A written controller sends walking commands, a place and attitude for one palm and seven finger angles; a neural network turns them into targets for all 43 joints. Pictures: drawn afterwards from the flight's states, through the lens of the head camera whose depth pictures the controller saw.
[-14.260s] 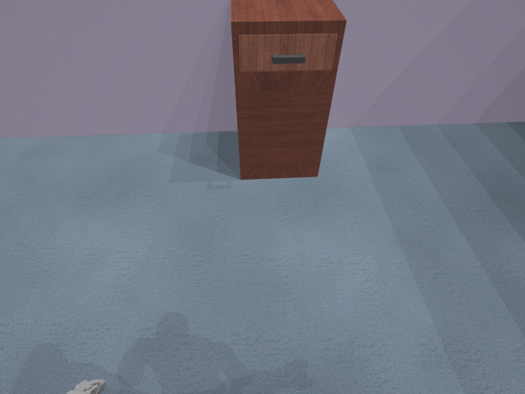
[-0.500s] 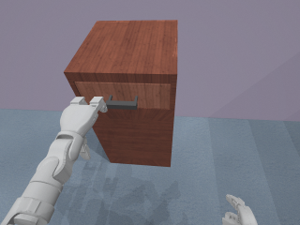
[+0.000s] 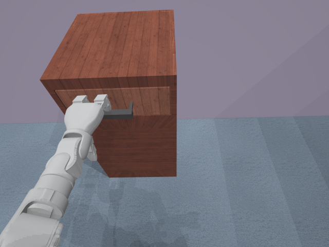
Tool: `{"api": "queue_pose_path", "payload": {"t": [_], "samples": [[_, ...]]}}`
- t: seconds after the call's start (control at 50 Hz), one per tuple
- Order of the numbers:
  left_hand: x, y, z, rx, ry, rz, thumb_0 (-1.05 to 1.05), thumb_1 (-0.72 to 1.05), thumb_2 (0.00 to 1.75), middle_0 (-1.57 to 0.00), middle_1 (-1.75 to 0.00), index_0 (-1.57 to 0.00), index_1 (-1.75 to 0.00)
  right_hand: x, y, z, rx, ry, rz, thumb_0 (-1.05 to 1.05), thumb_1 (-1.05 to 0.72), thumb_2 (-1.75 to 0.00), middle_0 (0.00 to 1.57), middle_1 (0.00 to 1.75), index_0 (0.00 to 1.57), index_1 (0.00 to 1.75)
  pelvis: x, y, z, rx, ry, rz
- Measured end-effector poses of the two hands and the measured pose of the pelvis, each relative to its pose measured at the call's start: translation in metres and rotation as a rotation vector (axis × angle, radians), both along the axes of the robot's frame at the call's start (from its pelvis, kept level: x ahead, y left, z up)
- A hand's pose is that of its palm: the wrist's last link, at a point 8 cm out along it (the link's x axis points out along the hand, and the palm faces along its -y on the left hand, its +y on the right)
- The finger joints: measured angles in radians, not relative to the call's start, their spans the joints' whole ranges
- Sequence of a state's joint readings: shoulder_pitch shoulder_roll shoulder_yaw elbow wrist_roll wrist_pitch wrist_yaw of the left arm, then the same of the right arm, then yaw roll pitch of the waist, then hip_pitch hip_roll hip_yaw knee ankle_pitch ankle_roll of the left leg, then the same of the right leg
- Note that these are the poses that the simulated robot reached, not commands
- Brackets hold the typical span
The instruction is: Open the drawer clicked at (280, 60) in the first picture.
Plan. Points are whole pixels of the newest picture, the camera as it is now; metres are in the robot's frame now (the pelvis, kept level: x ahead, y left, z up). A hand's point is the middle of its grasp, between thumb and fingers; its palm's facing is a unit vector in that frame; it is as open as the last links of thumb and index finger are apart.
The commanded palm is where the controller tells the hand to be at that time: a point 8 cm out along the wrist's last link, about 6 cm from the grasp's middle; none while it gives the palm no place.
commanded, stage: move the hooked fingers above the handle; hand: left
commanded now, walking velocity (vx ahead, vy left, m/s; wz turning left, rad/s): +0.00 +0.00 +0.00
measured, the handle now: (115, 109) +0.55 +0.21 -0.06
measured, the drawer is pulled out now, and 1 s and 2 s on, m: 0.00 0.00 0.00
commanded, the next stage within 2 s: lower the fingers behind the handle in 1.56 s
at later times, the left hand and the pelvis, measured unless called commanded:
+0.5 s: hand (103, 115) +0.47 +0.21 +0.02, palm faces -0.05 -0.02 -1.00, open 13.8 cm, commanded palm +0.46 +0.21 +0.07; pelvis +0.00 +0.01 -0.01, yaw -1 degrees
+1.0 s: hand (103, 111) +0.50 +0.22 +0.00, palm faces -0.09 -0.03 -1.00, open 13.7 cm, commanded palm +0.49 +0.21 +0.06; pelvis -0.01 +0.03 -0.02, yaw -2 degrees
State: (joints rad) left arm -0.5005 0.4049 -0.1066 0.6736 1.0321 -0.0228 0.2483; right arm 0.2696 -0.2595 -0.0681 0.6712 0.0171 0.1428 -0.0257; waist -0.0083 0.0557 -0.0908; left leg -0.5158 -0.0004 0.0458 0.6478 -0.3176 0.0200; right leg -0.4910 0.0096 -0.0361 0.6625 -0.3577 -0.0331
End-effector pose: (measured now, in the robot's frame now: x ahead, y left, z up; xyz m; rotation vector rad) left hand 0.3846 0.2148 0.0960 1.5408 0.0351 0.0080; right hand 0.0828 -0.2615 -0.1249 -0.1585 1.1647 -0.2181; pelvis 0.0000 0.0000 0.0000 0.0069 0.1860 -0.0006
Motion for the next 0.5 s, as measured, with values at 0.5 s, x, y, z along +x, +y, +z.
{"api": "queue_pose_path", "payload": {"t": [0.5], "samples": [[0.069, -0.006, -0.026, 0.01, 0.035, 0.011, 0.0, -0.48, 0.3, -0.32, -1.2, -0.32, -1.2, -0.073, 0.002, -0.007, -0.039, 0.159, -0.099, 0.0, -0.91, -0.89, 0.2, 0.3, 0.2, 0.3, -0.002, 0.01, -0.013, -0.019, 0.115, -0.009]]}}
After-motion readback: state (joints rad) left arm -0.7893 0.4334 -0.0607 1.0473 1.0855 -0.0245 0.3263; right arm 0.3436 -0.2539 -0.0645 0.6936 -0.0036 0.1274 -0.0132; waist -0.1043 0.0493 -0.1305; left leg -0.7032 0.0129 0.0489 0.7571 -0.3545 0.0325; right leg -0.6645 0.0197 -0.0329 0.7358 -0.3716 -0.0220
